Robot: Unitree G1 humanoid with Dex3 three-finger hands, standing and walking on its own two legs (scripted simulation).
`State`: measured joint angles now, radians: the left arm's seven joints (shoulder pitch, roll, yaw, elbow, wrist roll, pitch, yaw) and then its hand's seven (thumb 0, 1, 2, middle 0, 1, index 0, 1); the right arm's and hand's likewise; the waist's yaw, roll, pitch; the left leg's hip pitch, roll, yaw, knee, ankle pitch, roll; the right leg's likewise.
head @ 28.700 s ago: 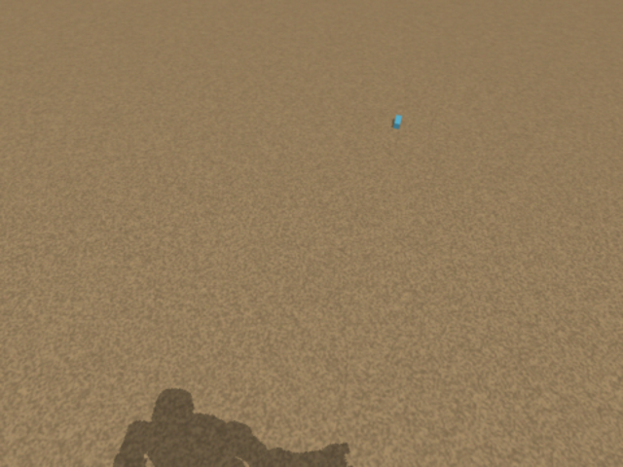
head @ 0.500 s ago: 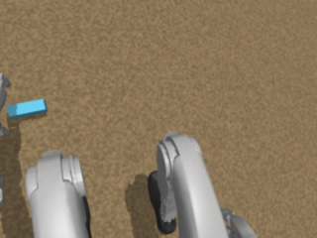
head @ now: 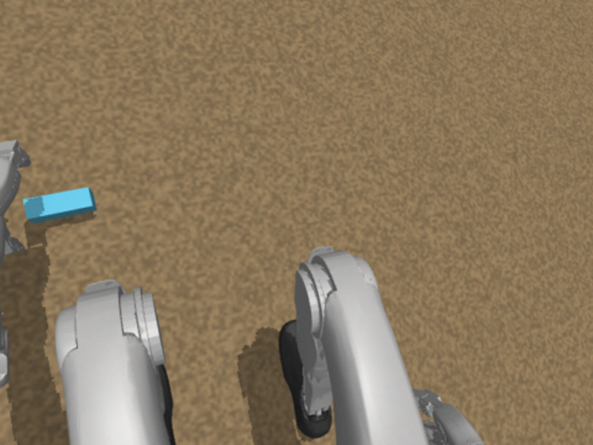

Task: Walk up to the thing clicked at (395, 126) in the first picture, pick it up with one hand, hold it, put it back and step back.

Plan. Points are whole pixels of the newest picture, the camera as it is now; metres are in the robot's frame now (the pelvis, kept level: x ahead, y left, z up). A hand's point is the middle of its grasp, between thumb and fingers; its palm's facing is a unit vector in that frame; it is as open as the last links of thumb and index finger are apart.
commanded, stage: rise first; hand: left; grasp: from above
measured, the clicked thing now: (61, 205) +0.47 +0.28 -0.30
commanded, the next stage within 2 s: approach in 0.32 s
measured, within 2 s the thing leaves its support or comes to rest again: neither
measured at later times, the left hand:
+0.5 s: hand (1, 214) +0.43 +0.31 -0.18, palm faces -0.45 -0.10 -0.89, open 12.4 cm
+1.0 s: hand (51, 179) +0.48 +0.26 -0.18, palm faces -0.43 -0.09 -0.90, open 12.5 cm
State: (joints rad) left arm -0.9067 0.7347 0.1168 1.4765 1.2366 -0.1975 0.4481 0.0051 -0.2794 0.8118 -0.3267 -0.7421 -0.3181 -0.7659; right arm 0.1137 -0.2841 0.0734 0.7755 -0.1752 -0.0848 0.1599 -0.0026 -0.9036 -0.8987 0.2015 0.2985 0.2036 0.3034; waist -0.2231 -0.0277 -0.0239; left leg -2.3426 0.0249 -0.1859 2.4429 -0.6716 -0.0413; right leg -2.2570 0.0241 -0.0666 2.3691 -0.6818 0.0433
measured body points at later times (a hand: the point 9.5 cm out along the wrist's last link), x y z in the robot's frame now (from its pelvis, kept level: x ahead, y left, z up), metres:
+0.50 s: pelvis +0.00 +0.00 +0.00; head +0.23 +0.08 +0.38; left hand +0.45 +0.31 -0.13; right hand +0.07 -0.27 -0.11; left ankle +0.08 +0.14 -0.28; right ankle +0.10 -0.13 -0.28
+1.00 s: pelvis +0.00 +0.00 +0.00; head +0.25 +0.05 +0.37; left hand +0.49 +0.26 -0.13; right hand +0.02 -0.27 -0.10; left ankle +0.08 +0.14 -0.28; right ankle +0.10 -0.13 -0.28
